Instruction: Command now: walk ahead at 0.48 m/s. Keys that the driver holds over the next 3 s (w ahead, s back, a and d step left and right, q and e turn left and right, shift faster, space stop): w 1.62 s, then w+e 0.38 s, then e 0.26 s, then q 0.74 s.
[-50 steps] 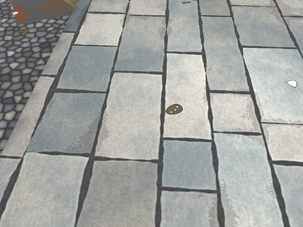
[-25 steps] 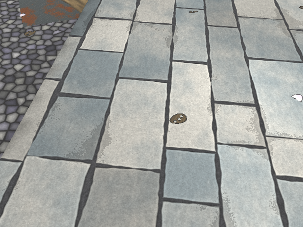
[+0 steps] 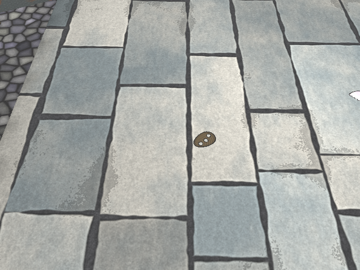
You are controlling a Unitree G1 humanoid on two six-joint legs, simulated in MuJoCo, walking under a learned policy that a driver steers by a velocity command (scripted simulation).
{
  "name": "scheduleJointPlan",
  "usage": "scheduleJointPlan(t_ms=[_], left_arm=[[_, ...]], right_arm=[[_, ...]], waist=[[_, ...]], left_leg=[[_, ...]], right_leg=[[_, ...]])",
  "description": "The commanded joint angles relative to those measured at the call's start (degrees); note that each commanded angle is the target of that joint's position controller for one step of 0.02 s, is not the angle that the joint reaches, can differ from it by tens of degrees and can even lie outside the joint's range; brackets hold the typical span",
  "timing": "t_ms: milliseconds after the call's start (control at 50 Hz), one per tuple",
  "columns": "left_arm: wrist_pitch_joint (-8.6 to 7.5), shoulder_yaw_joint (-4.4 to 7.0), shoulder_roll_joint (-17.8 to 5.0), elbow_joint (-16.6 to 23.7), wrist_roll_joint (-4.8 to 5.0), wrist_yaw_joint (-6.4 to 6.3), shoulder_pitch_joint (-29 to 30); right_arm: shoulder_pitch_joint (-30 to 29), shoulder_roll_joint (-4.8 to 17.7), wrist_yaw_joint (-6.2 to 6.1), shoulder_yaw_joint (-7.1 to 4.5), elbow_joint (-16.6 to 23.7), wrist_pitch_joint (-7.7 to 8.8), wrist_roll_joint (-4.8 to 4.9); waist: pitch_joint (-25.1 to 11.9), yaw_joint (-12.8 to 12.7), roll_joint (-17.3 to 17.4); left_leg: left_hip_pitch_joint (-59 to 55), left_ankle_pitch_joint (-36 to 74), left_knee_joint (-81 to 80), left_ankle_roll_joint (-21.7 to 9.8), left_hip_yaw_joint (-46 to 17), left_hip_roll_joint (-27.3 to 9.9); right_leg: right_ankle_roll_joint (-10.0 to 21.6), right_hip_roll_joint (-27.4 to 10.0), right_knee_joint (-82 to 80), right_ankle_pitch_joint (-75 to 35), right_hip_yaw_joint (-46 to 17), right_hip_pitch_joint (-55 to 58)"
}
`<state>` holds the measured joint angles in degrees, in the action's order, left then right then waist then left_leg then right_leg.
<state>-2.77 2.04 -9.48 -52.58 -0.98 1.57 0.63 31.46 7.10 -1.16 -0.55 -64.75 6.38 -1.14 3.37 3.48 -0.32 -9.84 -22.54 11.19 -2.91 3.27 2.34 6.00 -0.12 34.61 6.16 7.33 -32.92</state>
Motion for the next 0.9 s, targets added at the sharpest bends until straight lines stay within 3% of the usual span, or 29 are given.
scheduleJointPlan(t_ms=[20,40,60,80,100,120,140,180,220,280,380,480,540,560,580,600,620,640,660,680,720,740,780,820,900], left_arm=[[-1.23,2.36,-6.4,-2.1,0.15,-1.23,-15.1],[-1.64,3.37,-8.4,-4.8,-0.64,-1.72,-23.6],[-1.82,4.72,-13.8,-5.8,-1.92,-1.99,-31.4],[-1.01,5.15,-15.3,-5.4,-1.21,-1.3,-29.2],[-0.78,4.63,-12.8,-4.0,0.27,-0.96,-21.0],[-1.23,3.37,-8.4,-3.1,0.62,-0.79,-16.3],[-1.84,2.56,-5.6,-3.7,0.21,-0.73,-15.0],[-2.87,1.42,-3.0,-5.4,0.08,-1.45,-16.7],[-3.68,1.3,-4.1,-6.7,0.13,-1.79,-20.1],[-3.86,1.32,-6.0,-7.2,0.3,-1.78,-23.5],[-3.81,0.61,-5.7,-7.8,0.47,-1.74,-29.0],[-3.63,0.5,-6.3,-9.3,-0.16,-2.43,-33.5],[-3.51,0.86,-7.7,-9.3,-0.54,-2.94,-31.2],[-3.37,1.07,-8.5,-9.3,-0.65,-3.02,-30.5],[-3.09,1.15,-8.8,-9.0,-0.39,-2.95,-29.2],[-3.15,0.77,-7.8,-7.8,0.25,-2.75,-28.5],[-3.07,-0.34,-1.9,-6.2,2.84,-1.94,-34.4],[-2.91,1.12,-6.5,-6.7,1.51,-1.91,-32.6],[-2.8,1.46,-6.8,-4.8,0.83,-1.87,-27.1],[-3.07,1.28,-6.0,-4.1,0.46,-1.65,-23.8],[-1.87,1.28,-3.9,-4.3,-0.86,-1.21,-24.2],[-1.11,1.2,-2.9,-4.7,-1.19,-0.82,-25.2],[-0.18,1.32,-2.9,-3.8,-1.32,-0.32,-23.5],[0.37,1.4,-3.6,-1.9,-1.26,-0.05,-18.5],[0.36,1.14,-4.0,1.8,-0.61,0.16,-8.1]], right_arm=[[-0.5,10.3,-0.42,-1.96,1.4,0.3,0.05],[-1.0,10.2,-0.24,-1.96,1.7,0.11,0.34],[0.7,7.0,0.09,-1.39,3.2,-0.05,0.35],[6.2,3.5,1.04,-1.52,3.5,-0.27,2.37],[-0.1,7.5,0.94,-2.22,5.0,-0.63,1.05],[-6.5,8.1,1.22,-2.5,6.8,-0.46,0.42],[-8.0,6.8,1.31,-2.49,7.0,-0.41,0.3],[-6.5,4.6,1.77,-2.38,6.7,-1.87,-1.12],[-7.3,4.1,2.19,-2.48,7.2,-2.95,-1.22],[-15.4,5.4,2.66,-2.64,10.3,-3.86,-1.17],[-28.2,5.1,3.07,-1.98,14.6,-3.7,-0.11],[-35.2,5.6,2.97,-1.74,17.1,-3.13,0.1],[-31.6,7.0,2.43,-2.42,16.7,-2.4,-0.03],[-26.2,8.0,1.99,-3.02,15.0,-2.1,-0.11],[-16.9,9.1,1.5,-3.81,11.9,-1.62,-0.4],[-7.0,12.3,0.9,-4.98,9.3,-1.15,-1.76],[-1.0,18.5,0.79,-6.66,8.9,-1.29,-2.92],[-4.8,16.8,1.58,-6.41,8.9,-2.18,-0.69],[-11.9,14.3,1.81,-5.58,9.8,-2.27,0.35],[-15.6,10.4,2.1,-4.55,10.3,-1.84,0.39],[-16.7,6.5,1.67,-3.23,9.1,-1.12,0.47],[-15.3,6.2,1.44,-2.97,8.3,-0.73,0.41],[-12.2,8.0,1.23,-3.18,7.2,0.0,0.5],[-10.3,9.5,1.23,-3.34,6.7,0.16,0.49],[-6.2,9.0,1.3,-2.79,6.2,-0.02,0.53]], waist=[[-4.5,-10.0,6.3],[-8.8,-13.4,5.1],[-15.8,-14.3,-2.4],[-20.1,-9.7,-13.4],[-11.9,-7.4,-4.8],[-5.0,-6.9,-1.1],[-1.1,-4.8,2.0],[-0.4,-1.7,0.7],[0.0,-1.0,-0.7],[2.1,-1.9,-1.5],[3.2,-5.2,-2.7],[3.5,-7.1,-3.7],[1.4,-4.1,-4.5],[-1.4,-1.7,-4.8],[-5.9,2.3,-3.7],[-11.8,5.9,-1.7],[-20.4,4.2,11.0],[-20.4,2.9,6.0],[-10.4,0.0,4.0],[-5.0,-1.1,1.2],[-1.1,-4.7,2.2],[-1.2,-5.4,2.9],[-0.8,-6.0,3.0],[0.6,-5.5,3.2],[2.5,-3.1,3.5]], left_leg=[[6.1,66.1,19.8,-4.9,-1.8,-13.3],[13.2,56.0,31.9,-4.3,-1.0,-11.5],[23.6,28.2,51.1,-3.9,1.3,-7.1],[41.2,-6.4,70.1,-2.4,-2.7,3.3],[46.7,-0.7,71.1,-3.5,-6.6,-1.9],[47.1,4.4,68.0,-3.6,-6.1,-4.3],[44.3,6.9,63.9,-3.5,-6.1,-6.2],[38.3,7.7,58.3,-2.4,-6.1,-8.0],[38.6,8.3,55.3,-1.5,-4.7,-8.1],[45.2,13.8,49.0,0.0,-2.7,-9.2],[46.6,23.1,32.5,1.2,0.8,-7.5],[46.7,22.2,23.5,-0.9,2.5,-5.0],[39.4,15.3,20.2,-3.8,3.4,-2.0],[33.3,13.3,19.2,-4.9,3.8,-0.2],[22.7,15.9,15.2,-6.3,4.1,0.9],[7.4,14.3,15.0,-8.7,-3.4,-6.4],[-10.1,9.4,11.8,-17.0,-31.6,-24.9],[-7.6,8.3,5.2,-17.7,-42.2,-25.9],[1.3,5.2,3.8,-15.3,-32.2,-23.8],[9.4,8.6,1.1,-13.3,-25.8,-21.3],[18.7,14.8,-1.7,-9.2,-16.5,-16.0],[20.2,17.4,-2.2,-8.8,-14.1,-15.0],[20.5,22.9,-3.0,-9.1,-11.2,-13.9],[19.8,23.4,-4.5,-9.1,-9.4,-13.3],[16.2,28.3,-5.3,-8.3,-6.7,-11.8]], right_leg=[[3.6,4.7,-4.2,0.3,1.4,20.4],[4.8,1.4,-6.3,1.0,-1.8,32.7],[7.2,-13.8,-7.4,11.1,-19.6,43.8],[15.7,-24.7,-19.7,17.9,-50.2,51.7],[13.7,-21.9,-22.7,25.2,-45.1,43.8],[11.8,-19.9,-23.8,22.2,-36.3,35.1],[9.9,-17.4,-25.4,14.0,-30.0,28.1],[7.0,-13.2,-26.3,4.2,-21.1,21.6],[6.9,-11.8,-26.7,-2.9,-17.2,21.2],[6.4,-10.7,-28.6,-5.9,-13.6,22.9],[4.0,-8.5,-28.0,-17.3,-9.1,27.8],[4.5,-10.9,-24.9,-25.4,-8.4,38.0],[4.1,-12.2,-17.6,-41.9,-7.1,41.2],[3.5,-12.1,-11.5,-48.2,-6.7,41.5],[2.6,-10.6,-1.2,-47.3,-5.3,39.0],[1.8,-8.7,12.8,-32.6,-4.3,28.0],[-1.1,1.3,37.1,4.1,-0.9,7.0],[-0.2,3.4,44.1,21.6,-9.1,0.3],[0.1,-0.4,43.5,16.7,-10.3,-3.4],[0.0,-2.5,40.0,12.8,-10.1,-2.5],[-0.9,-5.1,33.5,9.9,-9.7,2.7],[-1.5,-5.3,32.0,9.3,-9.2,4.5],[-2.4,-5.6,30.0,7.6,-7.9,3.1],[-3.4,-6.6,26.3,3.6,-6.9,-1.1],[-4.8,-6.6,14.3,-3.7,-5.0,-5.1]])
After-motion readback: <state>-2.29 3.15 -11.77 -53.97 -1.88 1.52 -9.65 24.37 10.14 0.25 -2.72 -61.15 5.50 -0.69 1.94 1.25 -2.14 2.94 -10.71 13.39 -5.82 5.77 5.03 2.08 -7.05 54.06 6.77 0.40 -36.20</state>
